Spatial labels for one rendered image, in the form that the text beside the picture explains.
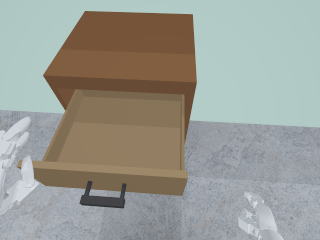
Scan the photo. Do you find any cabinet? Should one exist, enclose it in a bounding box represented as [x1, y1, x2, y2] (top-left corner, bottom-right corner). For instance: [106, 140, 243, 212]
[43, 11, 197, 144]

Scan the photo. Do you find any drawer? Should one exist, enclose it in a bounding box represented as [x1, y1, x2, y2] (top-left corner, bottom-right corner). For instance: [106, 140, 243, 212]
[16, 89, 188, 196]

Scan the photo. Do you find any robot right forearm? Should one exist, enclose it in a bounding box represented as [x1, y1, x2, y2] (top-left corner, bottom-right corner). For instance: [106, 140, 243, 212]
[257, 229, 284, 240]

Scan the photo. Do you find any robot right hand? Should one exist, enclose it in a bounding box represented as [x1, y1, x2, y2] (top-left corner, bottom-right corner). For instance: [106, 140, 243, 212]
[238, 189, 278, 238]

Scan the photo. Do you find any handle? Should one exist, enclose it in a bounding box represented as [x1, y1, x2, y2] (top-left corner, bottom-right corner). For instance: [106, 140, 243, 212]
[79, 181, 127, 209]

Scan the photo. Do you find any robot left hand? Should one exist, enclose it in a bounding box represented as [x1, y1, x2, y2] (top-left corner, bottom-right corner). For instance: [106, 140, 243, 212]
[0, 116, 39, 218]

